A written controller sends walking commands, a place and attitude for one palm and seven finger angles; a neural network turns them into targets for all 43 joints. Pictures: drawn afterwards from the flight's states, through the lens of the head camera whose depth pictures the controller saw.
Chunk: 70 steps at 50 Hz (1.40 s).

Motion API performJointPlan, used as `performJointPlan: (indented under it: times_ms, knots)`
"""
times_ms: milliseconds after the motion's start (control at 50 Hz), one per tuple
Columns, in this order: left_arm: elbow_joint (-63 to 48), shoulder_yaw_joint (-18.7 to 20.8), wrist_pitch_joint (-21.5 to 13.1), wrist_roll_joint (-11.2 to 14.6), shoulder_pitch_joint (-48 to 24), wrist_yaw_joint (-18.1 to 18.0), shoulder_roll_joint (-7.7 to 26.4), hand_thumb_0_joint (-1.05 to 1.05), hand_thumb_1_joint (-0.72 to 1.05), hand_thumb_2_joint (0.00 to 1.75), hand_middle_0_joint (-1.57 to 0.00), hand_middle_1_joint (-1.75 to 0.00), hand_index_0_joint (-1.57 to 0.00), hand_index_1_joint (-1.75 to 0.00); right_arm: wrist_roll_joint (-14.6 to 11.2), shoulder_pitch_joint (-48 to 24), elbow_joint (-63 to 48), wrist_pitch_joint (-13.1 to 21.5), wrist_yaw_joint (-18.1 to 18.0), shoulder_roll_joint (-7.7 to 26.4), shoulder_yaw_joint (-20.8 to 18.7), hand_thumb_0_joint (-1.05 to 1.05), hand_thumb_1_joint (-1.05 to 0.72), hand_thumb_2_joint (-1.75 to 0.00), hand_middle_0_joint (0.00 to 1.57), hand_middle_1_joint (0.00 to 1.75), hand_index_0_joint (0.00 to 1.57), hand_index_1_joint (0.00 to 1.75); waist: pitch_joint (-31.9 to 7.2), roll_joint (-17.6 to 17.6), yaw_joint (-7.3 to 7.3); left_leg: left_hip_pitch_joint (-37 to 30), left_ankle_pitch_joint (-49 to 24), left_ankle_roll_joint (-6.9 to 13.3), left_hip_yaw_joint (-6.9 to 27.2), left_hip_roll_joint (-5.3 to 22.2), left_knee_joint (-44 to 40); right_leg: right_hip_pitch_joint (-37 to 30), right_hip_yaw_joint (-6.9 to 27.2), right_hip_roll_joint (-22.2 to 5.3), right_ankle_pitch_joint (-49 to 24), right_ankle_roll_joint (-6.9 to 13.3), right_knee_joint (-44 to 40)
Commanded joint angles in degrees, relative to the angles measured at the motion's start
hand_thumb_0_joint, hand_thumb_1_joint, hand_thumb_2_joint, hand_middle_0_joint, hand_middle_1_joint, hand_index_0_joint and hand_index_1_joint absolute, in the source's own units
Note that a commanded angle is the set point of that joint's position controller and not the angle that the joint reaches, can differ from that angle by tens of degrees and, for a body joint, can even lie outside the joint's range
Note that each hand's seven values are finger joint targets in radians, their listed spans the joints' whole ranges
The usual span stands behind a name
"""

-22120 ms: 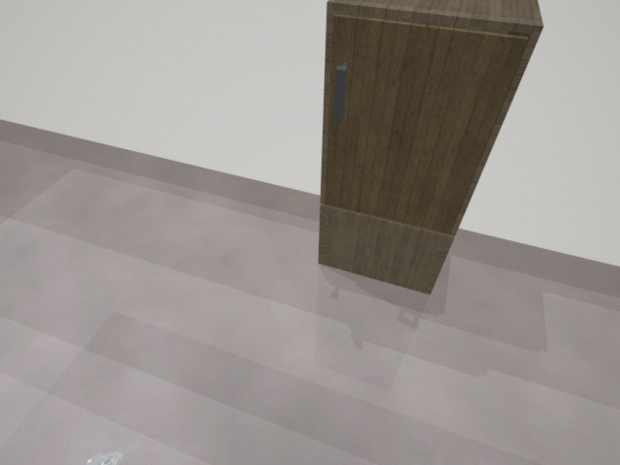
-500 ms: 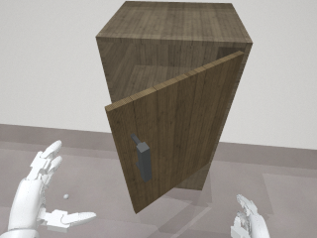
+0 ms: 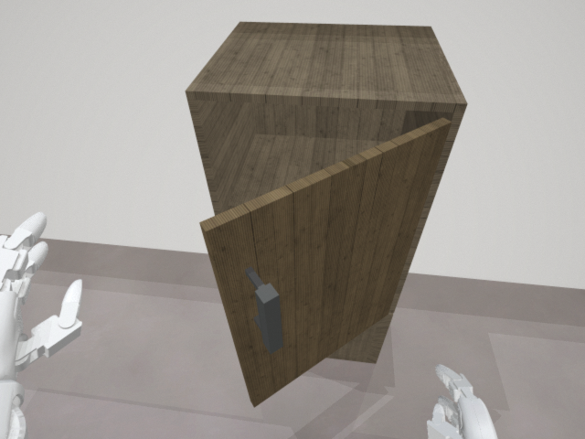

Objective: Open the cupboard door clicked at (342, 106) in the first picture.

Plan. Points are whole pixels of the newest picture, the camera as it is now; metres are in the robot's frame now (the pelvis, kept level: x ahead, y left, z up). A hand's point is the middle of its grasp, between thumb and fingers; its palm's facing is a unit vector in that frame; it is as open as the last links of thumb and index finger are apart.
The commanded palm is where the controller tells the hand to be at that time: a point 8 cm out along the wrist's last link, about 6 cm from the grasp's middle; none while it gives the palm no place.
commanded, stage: draw the hand back to the body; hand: left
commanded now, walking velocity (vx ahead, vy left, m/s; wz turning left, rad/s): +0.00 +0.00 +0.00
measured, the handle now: (262, 310) +0.29 +0.09 +0.02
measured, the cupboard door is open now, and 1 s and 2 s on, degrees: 41 41 41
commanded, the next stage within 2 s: step back with the hand held close in 0.36 s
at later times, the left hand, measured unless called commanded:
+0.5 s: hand (78, 321) +0.18 +0.25 +0.15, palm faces +0.45 -0.80 -0.40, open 7.4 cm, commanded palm +0.13 +0.28 +0.18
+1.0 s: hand (32, 360) +0.14 +0.27 +0.15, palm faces +0.35 -0.78 -0.51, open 7.4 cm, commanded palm +0.08 +0.31 +0.18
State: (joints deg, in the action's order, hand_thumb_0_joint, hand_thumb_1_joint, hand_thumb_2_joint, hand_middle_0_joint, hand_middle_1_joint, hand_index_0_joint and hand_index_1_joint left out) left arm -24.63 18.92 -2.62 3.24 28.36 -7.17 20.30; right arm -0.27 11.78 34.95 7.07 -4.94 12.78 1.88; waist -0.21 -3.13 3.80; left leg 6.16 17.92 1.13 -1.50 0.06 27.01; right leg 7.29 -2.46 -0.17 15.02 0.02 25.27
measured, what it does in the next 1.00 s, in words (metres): shifts its weight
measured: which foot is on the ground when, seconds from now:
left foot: down 0.00-1.00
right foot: down 0.00-1.00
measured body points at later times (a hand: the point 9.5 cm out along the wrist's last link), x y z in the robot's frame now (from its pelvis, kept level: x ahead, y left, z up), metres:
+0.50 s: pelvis -0.01 -0.02 +0.00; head -0.02 -0.04 +0.45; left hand +0.15 +0.29 +0.18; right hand +0.18 -0.24 -0.08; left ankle -0.03 +0.10 -0.74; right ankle -0.01 -0.12 -0.74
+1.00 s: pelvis -0.07 +0.01 +0.00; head -0.06 +0.02 +0.45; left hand +0.11 +0.31 +0.18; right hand +0.10 -0.24 -0.07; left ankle -0.03 +0.10 -0.74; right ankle -0.01 -0.12 -0.74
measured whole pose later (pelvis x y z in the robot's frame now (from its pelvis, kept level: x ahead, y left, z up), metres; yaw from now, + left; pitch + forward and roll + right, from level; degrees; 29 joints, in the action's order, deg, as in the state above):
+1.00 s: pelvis -0.07 +0.01 +0.00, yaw -2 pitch -1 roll -1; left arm -28.7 24.6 -8.8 2.1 33.1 -7.9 25.0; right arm -1.0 9.9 30.7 -0.1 -4.8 13.2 -1.1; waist 2.6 0.4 -0.4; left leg 15.8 12.8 2.6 -4.4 -0.1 29.4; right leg 17.3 0.3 -0.4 8.2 -1.0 26.6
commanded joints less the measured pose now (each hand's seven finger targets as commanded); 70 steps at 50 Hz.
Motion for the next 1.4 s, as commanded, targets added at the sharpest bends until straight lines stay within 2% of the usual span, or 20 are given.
performJointPlan:
  times_ms: [0,140,240,440,460,480,500,540,660,760,880,1040,1140,1180,1240,1280,1320,1340,1360,1380]
  knots:
    - [-8.9,6.0,-4.1,0.1,-4.2,-0.9,7.8,0.00,0.90,0.90,-0.20,-0.30,-0.20,-0.30,-0.1,-6.8,-8.6,2.8,0.1,5.9,-2.3,0.00,-0.90,-0.90,0.20,0.30,0.20,0.30,-1.4,-0.3,-0.16,1.8,-20.0,-1.0,1.1,2.0,-5.4,-2.4,0.2,0.2,-13.6,1.0,-3.5]
    - [-9.8,6.3,-4.7,0.1,-4.8,-0.4,8.7,0.00,0.90,0.90,-0.20,-0.30,-0.20,-0.30,0.1,-7.6,-8.7,2.1,0.3,6.0,-2.9,0.00,-0.90,-0.90,0.20,0.30,0.20,0.30,-3.9,1.9,0.15,0.5,-18.4,-0.1,0.4,1.4,-5.8,-4.4,0.8,0.2,-14.7,0.8,-4.6]
    - [-12.8,7.0,-5.3,-0.4,-6.8,-0.9,10.3,0.00,0.90,0.90,-0.20,-0.30,-0.20,-0.30,0.2,-8.1,-8.2,2.9,0.2,5.6,-2.6,0.00,-0.90,-0.90,0.20,0.30,0.20,0.30,-3.9,-3.6,0.23,-0.5,-18.3,-0.5,0.3,0.9,-5.9,-4.5,1.1,0.1,-14.5,1.1,-5.4]
    - [-7.2,6.5,-5.4,0.3,-5.1,-0.3,8.5,0.00,0.90,0.90,-0.20,-0.30,-0.20,-0.30,0.1,-8.3,-7.4,2.6,0.1,5.6,-3.0,0.00,-0.90,-0.90,0.20,0.30,0.20,0.30,-0.7,2.5,0.11,-0.1,-14.8,0.1,0.0,1.2,-6.7,-3.1,1.4,0.3,-11.6,0.7,-7.2]
    - [-10.6,7.5,-5.8,0.2,-11.1,-0.5,11.0,0.00,0.90,0.90,-0.20,-0.30,-0.20,-0.30,-0.1,-9.0,-7.5,2.7,0.0,5.9,-3.1,0.00,-0.90,-0.90,0.20,0.30,0.20,0.30,-2.2,0.3,-0.05,-0.8,-14.3,0.2,-0.1,1.0,-6.5,-3.7,2.0,0.0,-11.3,0.8,-7.4]
    - [-11.0,13.6,-7.7,-0.1,-13.9,-0.8,16.2,0.00,0.90,0.90,-0.20,-0.30,-0.20,-0.30,-0.6,-7.5,-9.1,1.7,0.0,7.2,-3.4,0.00,-0.90,-0.90,0.20,0.30,0.20,0.30,2.7,2.1,-2.92,2.8,-9.8,0.8,0.5,1.9,-4.2,3.6,8.4,-2.5,-14.7,1.0,-10.7]
    - [-7.1,10.8,-8.1,-0.3,-8.4,-0.2,12.4,0.00,0.90,0.90,-0.20,-0.30,-0.20,-0.30,-0.2,-7.0,-8.2,0.8,0.1,6.7,-3.5,0.00,-0.90,-0.90,0.20,0.30,0.20,0.30,0.4,3.9,-3.10,2.1,-8.9,0.8,0.9,1.5,-3.0,3.0,8.3,-3.8,-14.8,1.1,-10.8]
    - [-7.9,8.6,-8.3,-0.7,-6.0,0.1,10.8,0.00,0.90,0.90,-0.20,-0.30,-0.20,-0.30,0.0,-7.8,-8.9,-0.3,0.5,7.0,-3.7,0.00,-0.90,-0.90,0.20,0.30,0.20,0.30,-0.9,3.6,-3.21,1.4,-10.9,0.6,0.5,1.4,-2.7,3.1,8.4,-4.3,-17.9,1.1,-10.4]
    - [-11.5,10.9,-8.9,-0.6,1.1,-0.8,12.7,0.00,0.90,0.90,-0.20,-0.30,-0.20,-0.30,-0.3,-7.9,-11.0,-2.7,0.4,7.2,-4.7,0.00,-0.90,-0.90,0.20,0.30,0.20,0.30,-9.6,1.5,-3.05,2.7,-22.4,0.0,0.7,3.0,-2.9,-3.4,5.2,-4.0,-30.6,0.5,-3.5]
    - [-14.0,14.3,-9.0,-0.3,4.9,-1.7,15.0,0.00,0.90,0.90,-0.20,-0.30,-0.20,-0.30,-0.7,-8.2,-12.6,-4.5,0.2,6.9,-5.4,0.00,-0.90,-0.90,0.20,0.30,0.20,0.30,-11.8,1.8,-3.08,5.8,-24.5,-0.2,1.1,3.4,-2.3,-4.5,5.3,-3.8,-33.7,0.4,-0.2]
    - [-15.4,13.3,-9.6,-0.7,5.9,-2.2,13.7,0.00,0.90,0.90,-0.20,-0.30,-0.20,-0.30,-0.6,-7.9,-13.4,-4.5,-0.1,7.2,-5.3,0.00,-0.90,-0.90,0.20,0.30,0.20,0.30,-8.6,-1.9,-3.15,13.0,-16.7,0.8,2.3,4.9,-4.8,-3.9,5.3,-1.8,-26.0,-0.4,2.3]
    - [-14.9,12.7,-11.4,-3.0,0.3,-2.6,11.7,0.00,0.90,0.90,-0.20,-0.30,-0.20,-0.30,-0.4,-6.0,-13.8,-2.0,-0.3,8.6,-5.2,0.00,-0.90,-0.90,0.20,0.30,0.20,0.30,-0.9,-3.7,-3.52,37.7,20.2,5.0,7.2,8.6,-11.9,-9.8,5.2,0.8,-7.4,-1.5,10.8]
    - [-14.8,13.0,-12.6,-4.6,-4.8,-2.5,11.7,0.00,0.90,0.90,-0.20,-0.30,-0.20,-0.30,-0.1,-5.1,-13.2,-0.2,-0.3,8.8,-5.5,0.00,-0.90,-0.90,0.20,0.30,0.20,0.30,0.6,-3.2,-3.81,43.7,29.0,6.3,8.8,9.3,-9.8,-9.2,7.5,1.4,-0.3,-1.3,13.8]
    - [-15.4,13.5,-13.2,-4.4,-4.8,-2.5,12.3,0.00,0.90,0.90,-0.20,-0.30,-0.20,-0.30,0.0,-4.8,-13.0,0.4,-0.2,8.2,-5.5,0.00,-0.90,-0.90,0.20,0.30,0.20,0.30,0.3,-0.1,-3.96,39.7,27.2,5.6,7.2,6.7,-4.6,-4.1,11.5,-0.2,1.9,-0.1,9.4]
    - [-17.8,13.7,-13.9,-3.0,-3.2,-2.6,13.4,0.00,0.90,0.90,-0.20,-0.30,-0.20,-0.30,0.2,-3.6,-11.8,1.0,0.4,6.9,-5.2,0.00,-0.90,-0.90,0.20,0.30,0.20,0.30,-0.3,7.1,-4.72,23.3,17.5,1.9,3.3,1.0,7.8,14.3,19.3,-5.8,8.4,3.4,-3.1]
    - [-19.0,13.0,-14.1,-2.2,-3.4,-3.0,13.4,0.00,0.90,0.90,-0.20,-0.30,-0.20,-0.30,0.4,-3.2,-10.3,0.6,0.8,6.5,-4.8,0.00,-0.90,-0.90,0.20,0.30,0.20,0.30,-1.6,9.4,-5.18,14.7,13.4,0.5,3.2,0.3,11.4,22.6,18.7,-7.8,12.3,4.4,-6.0]
    - [-19.1,13.1,-14.3,-2.0,-3.8,-3.3,13.4,0.00,0.90,0.90,-0.20,-0.30,-0.20,-0.30,0.3,-3.5,-10.2,0.4,0.6,7.1,-4.8,0.00,-0.90,-0.90,0.20,0.30,0.20,0.30,-1.4,4.9,-5.54,15.9,15.3,1.3,5.8,2.6,4.4,22.6,14.2,-4.6,13.2,2.0,-2.1]
    - [-19.6,13.4,-14.5,-2.0,-4.0,-3.4,13.3,0.00,0.90,0.90,-0.20,-0.30,-0.20,-0.30,0.2,-3.7,-10.4,0.6,0.4,7.9,-4.9,0.00,-0.90,-0.90,0.20,0.30,0.20,0.30,-1.4,-1.0,-5.54,22.1,20.7,2.9,10.3,6.1,-3.1,17.9,10.9,-1.4,12.5,0.5,5.3]
    - [-18.9,15.6,-14.8,-2.5,-3.2,-3.7,14.2,0.00,0.90,0.90,-0.20,-0.30,-0.20,-0.30,0.5,-5.3,-10.3,1.1,-0.1,8.7,-5.3,0.00,-0.90,-0.90,0.20,0.30,0.20,0.30,-2.0,-10.4,-4.53,31.6,28.6,5.8,16.9,13.2,-12.6,8.7,6.5,3.0,7.5,-1.3,19.1]
    - [-18.7,15.9,-14.8,-2.7,-2.8,-3.8,13.1,0.00,0.90,0.90,-0.20,-0.30,-0.20,-0.30,0.8,-5.1,-10.4,1.7,-0.3,7.7,-5.3,0.00,-0.90,-0.90,0.20,0.30,0.20,0.30,-5.1,-15.7,-4.07,39.9,31.0,9.0,23.8,20.6,-20.6,-0.6,2.8,6.3,6.1,-2.6,37.9]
